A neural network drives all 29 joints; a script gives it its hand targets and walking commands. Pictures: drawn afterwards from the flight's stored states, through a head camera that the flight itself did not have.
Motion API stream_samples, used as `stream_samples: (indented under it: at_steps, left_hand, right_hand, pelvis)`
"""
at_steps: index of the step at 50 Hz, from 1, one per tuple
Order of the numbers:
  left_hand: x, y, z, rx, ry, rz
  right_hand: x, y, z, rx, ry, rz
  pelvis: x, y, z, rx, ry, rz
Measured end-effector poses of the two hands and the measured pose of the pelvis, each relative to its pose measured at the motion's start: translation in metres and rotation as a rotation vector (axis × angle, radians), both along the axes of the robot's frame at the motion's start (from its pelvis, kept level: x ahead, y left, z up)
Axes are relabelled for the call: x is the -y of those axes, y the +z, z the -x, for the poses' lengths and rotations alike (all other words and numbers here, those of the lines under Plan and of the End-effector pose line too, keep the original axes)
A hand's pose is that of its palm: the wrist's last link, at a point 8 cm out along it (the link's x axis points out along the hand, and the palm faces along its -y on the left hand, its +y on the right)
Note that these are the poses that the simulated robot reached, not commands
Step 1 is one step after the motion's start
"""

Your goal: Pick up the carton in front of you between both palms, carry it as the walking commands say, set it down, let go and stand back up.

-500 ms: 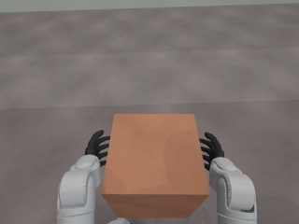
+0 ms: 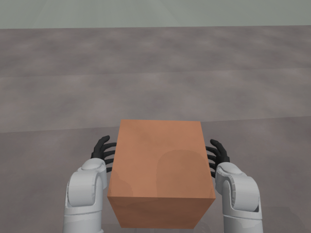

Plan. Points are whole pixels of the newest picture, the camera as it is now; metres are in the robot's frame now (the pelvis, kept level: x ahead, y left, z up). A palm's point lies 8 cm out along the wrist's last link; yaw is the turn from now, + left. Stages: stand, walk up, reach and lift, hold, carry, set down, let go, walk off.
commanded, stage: carry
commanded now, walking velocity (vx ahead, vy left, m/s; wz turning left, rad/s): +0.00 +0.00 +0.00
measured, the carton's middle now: (159, 176) +0.28 +0.00 -0.01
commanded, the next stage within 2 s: hold in 1.60 s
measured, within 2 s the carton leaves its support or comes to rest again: neither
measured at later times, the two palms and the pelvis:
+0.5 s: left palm (106, 177) +0.25 +0.13 +0.03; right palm (223, 180) +0.25 -0.16 +0.03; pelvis -0.03 -0.01 +0.00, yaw +0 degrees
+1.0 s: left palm (107, 185) +0.23 +0.13 +0.04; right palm (230, 188) +0.23 -0.17 +0.04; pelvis -0.06 -0.02 +0.00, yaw +0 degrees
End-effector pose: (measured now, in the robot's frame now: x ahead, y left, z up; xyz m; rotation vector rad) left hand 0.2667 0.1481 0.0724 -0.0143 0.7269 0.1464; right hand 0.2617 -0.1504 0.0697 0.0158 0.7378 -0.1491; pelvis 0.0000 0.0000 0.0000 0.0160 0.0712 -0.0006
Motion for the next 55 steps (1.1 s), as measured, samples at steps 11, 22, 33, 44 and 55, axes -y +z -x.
stream_samples:
  at_steps: [11, 22, 33, 44, 55]
  left_hand:
    - [0.011, -0.021, 0.006, 0.016, -0.025, -0.030]
    - [0.013, -0.038, 0.012, 0.033, -0.042, -0.062]
    - [0.016, -0.032, 0.018, 0.090, -0.032, -0.052]
    - [0.020, -0.034, 0.034, 0.061, -0.038, -0.055]
    - [0.024, -0.033, 0.039, 0.066, -0.037, -0.055]
  right_hand:
    - [0.011, -0.020, 0.006, 0.016, 0.016, 0.024]
    - [0.012, -0.037, 0.010, 0.033, 0.047, 0.055]
    - [0.016, -0.031, 0.016, 0.090, 0.038, 0.051]
    - [0.019, -0.033, 0.032, 0.061, 0.038, 0.053]
    - [0.023, -0.031, 0.037, 0.067, 0.037, 0.052]
  pelvis:
    - [0.010, -0.004, 0.005, 0.016, -0.005, -0.001]
    - [0.014, -0.002, 0.027, 0.041, -0.003, 0.006]
    - [0.017, -0.001, 0.046, 0.045, -0.003, 0.010]
    - [0.020, -0.001, 0.054, 0.049, -0.004, 0.012]
    - [0.024, -0.001, 0.061, 0.049, -0.005, 0.012]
